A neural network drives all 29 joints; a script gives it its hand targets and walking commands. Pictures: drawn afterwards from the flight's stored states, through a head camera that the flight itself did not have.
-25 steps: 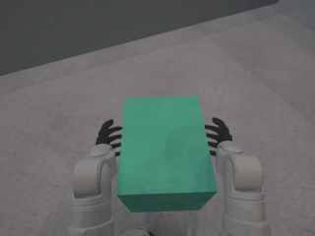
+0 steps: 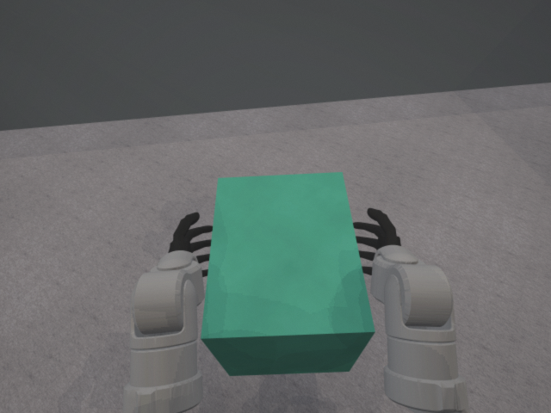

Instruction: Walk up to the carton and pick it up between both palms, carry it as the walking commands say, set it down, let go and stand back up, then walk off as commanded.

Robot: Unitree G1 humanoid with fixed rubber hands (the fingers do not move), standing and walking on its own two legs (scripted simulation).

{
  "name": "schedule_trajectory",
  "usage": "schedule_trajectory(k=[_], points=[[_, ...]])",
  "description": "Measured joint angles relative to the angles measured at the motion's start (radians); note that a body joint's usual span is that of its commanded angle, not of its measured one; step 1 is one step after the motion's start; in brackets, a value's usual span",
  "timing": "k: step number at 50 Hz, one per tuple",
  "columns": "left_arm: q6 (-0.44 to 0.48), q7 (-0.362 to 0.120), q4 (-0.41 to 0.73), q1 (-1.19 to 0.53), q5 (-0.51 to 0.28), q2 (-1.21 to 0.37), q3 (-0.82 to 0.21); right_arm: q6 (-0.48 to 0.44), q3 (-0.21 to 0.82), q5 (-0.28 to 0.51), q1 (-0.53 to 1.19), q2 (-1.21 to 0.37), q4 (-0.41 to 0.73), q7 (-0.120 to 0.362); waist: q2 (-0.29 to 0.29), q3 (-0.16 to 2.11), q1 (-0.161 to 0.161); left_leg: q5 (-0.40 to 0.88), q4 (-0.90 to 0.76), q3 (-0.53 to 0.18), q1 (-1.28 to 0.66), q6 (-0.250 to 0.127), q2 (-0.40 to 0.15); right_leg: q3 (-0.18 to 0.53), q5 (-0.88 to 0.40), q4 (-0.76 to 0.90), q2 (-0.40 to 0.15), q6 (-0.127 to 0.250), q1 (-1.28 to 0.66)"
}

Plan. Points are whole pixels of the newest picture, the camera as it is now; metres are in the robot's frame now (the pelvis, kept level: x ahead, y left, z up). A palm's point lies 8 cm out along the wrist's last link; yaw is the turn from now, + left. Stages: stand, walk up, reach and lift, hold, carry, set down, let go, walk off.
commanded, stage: carry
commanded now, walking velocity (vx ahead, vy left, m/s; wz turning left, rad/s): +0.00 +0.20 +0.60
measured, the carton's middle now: (284, 276) +0.32 +0.00 +0.02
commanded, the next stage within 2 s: none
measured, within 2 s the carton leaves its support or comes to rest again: neither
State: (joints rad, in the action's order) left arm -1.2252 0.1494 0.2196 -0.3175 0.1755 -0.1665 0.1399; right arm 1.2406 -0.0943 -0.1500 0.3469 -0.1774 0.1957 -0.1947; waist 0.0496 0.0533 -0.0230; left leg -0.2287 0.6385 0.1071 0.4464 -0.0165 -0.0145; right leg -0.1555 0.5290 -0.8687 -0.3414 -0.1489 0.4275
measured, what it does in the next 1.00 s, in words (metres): steps to the left, turning left: right foot, then left foot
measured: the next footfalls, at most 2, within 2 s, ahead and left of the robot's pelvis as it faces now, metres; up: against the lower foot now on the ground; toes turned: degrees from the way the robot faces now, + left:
right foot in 0.30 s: +0.02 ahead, +0.00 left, +0.00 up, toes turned +1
left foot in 0.62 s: -0.05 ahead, +0.40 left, +0.00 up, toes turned +4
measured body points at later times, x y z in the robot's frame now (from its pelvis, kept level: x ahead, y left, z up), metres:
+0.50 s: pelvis -0.05 +0.13 +0.02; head -0.03 +0.11 +0.47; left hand +0.20 +0.35 +0.11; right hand +0.28 +0.08 +0.10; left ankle -0.07 +0.28 -0.65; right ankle -0.02 +0.00 -0.72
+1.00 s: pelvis -0.13 +0.28 +0.01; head -0.14 +0.27 +0.46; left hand +0.10 +0.51 +0.10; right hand +0.20 +0.26 +0.10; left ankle -0.08 +0.35 -0.72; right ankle -0.09 +0.18 -0.72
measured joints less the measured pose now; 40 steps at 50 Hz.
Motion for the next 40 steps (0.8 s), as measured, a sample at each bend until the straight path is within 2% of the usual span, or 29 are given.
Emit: schedule_trajectory(k=[2,4,6,12,15,16,17,18,20,21,23,26,28,30,31,32,34,35,38,40], points=[[-0.002,0.012,-0.003,0.022,-0.013,0.006,0.001,0.001,0.011,0.002,-0.001,0.001,-0.025,-0.003,-0.011,-0.015,0.014,-0.018,0.015,-0.014,0.021,-0.018,0.005,0.047,0.090,-0.192,0.078,0.009,0.081],[-0.006,0.038,0.016,0.038,-0.040,0.010,-0.011,0.000,0.011,0.002,-0.008,0.003,-0.019,0.007,-0.016,-0.032,0.028,-0.006,0.000,-0.026,0.028,-0.035,0.022,0.049,0.048,-0.280,0.139,0.016,0.130],[-0.008,0.065,0.040,0.040,-0.063,0.011,-0.025,-0.006,0.004,-0.002,-0.013,0.005,0.002,0.022,-0.018,-0.046,0.036,0.012,-0.013,-0.035,0.034,-0.055,0.050,0.040,-0.002,-0.283,0.183,0.025,0.148],[0.000,0.073,0.055,0.022,-0.077,0.005,-0.031,-0.012,0.004,-0.007,-0.027,0.009,0.053,0.024,-0.046,-0.036,0.030,0.055,-0.049,-0.048,0.046,-0.113,0.144,0.026,-0.038,-0.084,0.268,0.071,0.096],[0.003,0.060,0.027,0.015,-0.074,0.003,-0.028,0.001,0.008,-0.001,-0.038,0.012,0.064,0.005,-0.080,-0.017,0.018,0.088,-0.087,-0.060,0.040,-0.129,0.187,0.016,-0.087,0.128,0.286,0.113,-0.007],[0.008,0.055,0.011,0.012,-0.071,0.002,-0.032,0.006,0.003,0.001,-0.042,0.014,0.068,-0.001,-0.110,-0.018,0.015,0.093,-0.087,-0.072,0.039,-0.107,0.188,-0.001,-0.160,0.195,0.290,0.144,-0.039],[0.012,0.045,-0.006,0.006,-0.063,0.000,-0.034,0.008,0.002,0.005,-0.050,0.017,0.070,-0.008,-0.117,-0.021,0.015,0.005,-0.010,-0.068,0.061,-0.054,0.193,-0.011,-0.190,0.211,0.277,0.164,-0.050],[0.011,0.039,-0.019,0.004,-0.057,0.000,-0.034,0.010,0.005,0.009,-0.059,0.019,0.068,-0.014,-0.107,-0.021,0.014,-0.075,0.126,-0.055,0.100,-0.020,0.193,-0.018,-0.199,0.218,0.254,0.170,-0.058],[0.005,0.038,-0.019,0.011,-0.054,0.002,-0.031,0.017,0.012,0.024,-0.060,0.019,0.062,-0.031,-0.087,-0.023,0.009,-0.119,0.374,-0.054,0.165,0.009,0.164,-0.029,-0.213,0.250,0.212,0.156,-0.080],[0.004,0.034,-0.013,0.014,-0.051,0.003,-0.027,0.020,0.015,0.027,-0.053,0.017,0.060,-0.034,-0.079,-0.023,0.007,-0.113,0.443,-0.058,0.181,0.019,0.137,-0.032,-0.221,0.266,0.192,0.143,-0.089],[0.002,0.031,-0.001,0.011,-0.046,0.001,-0.016,0.022,0.015,0.025,-0.034,0.013,0.057,-0.035,-0.062,-0.025,0.002,-0.104,0.464,-0.066,0.180,0.040,0.071,-0.041,-0.236,0.285,0.150,0.117,-0.102],[0.000,0.031,0.010,-0.006,-0.038,-0.004,-0.008,0.020,0.004,0.012,-0.010,0.005,0.060,-0.026,-0.037,-0.027,-0.001,-0.139,0.318,-0.063,0.126,0.052,-0.009,-0.058,-0.244,0.286,0.086,0.080,-0.112],[-0.003,0.033,0.011,-0.016,-0.031,-0.006,-0.011,0.021,-0.007,0.005,0.000,0.002,0.061,-0.018,-0.027,-0.024,-0.001,-0.144,0.184,-0.045,0.068,0.052,-0.035,-0.069,-0.245,0.279,0.046,0.051,-0.116],[-0.009,0.036,0.006,-0.020,-0.022,-0.008,-0.016,0.023,-0.018,0.002,0.006,0.000,0.054,-0.011,-0.024,-0.015,0.000,-0.075,0.015,-0.015,-0.013,0.046,-0.041,-0.075,-0.241,0.259,0.011,0.015,-0.116],[-0.014,0.035,0.005,-0.021,-0.017,-0.007,-0.016,0.025,-0.021,0.000,0.012,-0.002,0.046,-0.009,-0.031,-0.005,0.002,-0.001,-0.073,-0.003,-0.056,0.042,-0.044,-0.073,-0.231,0.231,0.000,-0.001,-0.105],[-0.012,0.034,0.000,-0.020,-0.012,-0.006,-0.009,0.015,-0.017,-0.002,0.015,-0.005,0.025,-0.008,-0.015,0.000,0.004,0.046,-0.071,0.007,-0.046,0.036,-0.030,-0.043,-0.169,0.177,-0.010,-0.007,-0.076],[-0.013,0.037,-0.016,-0.003,-0.014,-0.001,0.004,0.003,-0.007,-0.004,0.022,-0.008,-0.028,-0.010,-0.007,-0.004,0.019,0.016,-0.019,0.011,-0.015,0.014,-0.024,0.031,0.021,0.014,0.047,0.003,-0.004],[-0.015,0.045,-0.021,0.008,-0.022,0.002,0.005,0.004,-0.003,-0.004,0.022,-0.008,-0.046,-0.009,-0.011,-0.009,0.028,0.002,-0.013,0.011,-0.010,0.003,-0.025,0.052,0.064,-0.069,0.086,0.011,0.030],[-0.026,0.085,-0.008,0.030,-0.057,0.009,-0.008,0.001,-0.001,-0.009,0.014,-0.004,-0.059,0.008,-0.014,-0.017,0.049,0.007,-0.033,0.016,-0.007,-0.027,-0.015,0.061,0.042,-0.226,0.178,0.028,0.100],[-0.029,0.106,0.003,0.027,-0.075,0.008,-0.015,-0.006,-0.006,-0.014,0.008,-0.002,-0.050,0.021,-0.011,-0.017,0.056,0.020,-0.049,0.025,-0.008,-0.046,0.002,0.054,0.008,-0.223,0.217,0.042,0.107]])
